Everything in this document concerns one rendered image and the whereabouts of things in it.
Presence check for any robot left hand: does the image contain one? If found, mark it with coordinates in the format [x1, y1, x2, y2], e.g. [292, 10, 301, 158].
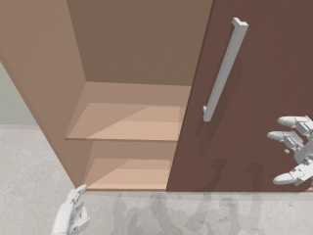
[50, 184, 90, 235]

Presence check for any robot right hand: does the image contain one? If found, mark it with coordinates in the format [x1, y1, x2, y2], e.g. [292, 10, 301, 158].
[267, 116, 313, 186]

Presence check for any wardrobe door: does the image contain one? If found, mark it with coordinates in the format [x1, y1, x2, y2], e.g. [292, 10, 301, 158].
[166, 0, 313, 193]

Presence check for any handle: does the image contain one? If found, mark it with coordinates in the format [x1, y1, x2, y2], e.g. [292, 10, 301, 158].
[202, 18, 248, 121]

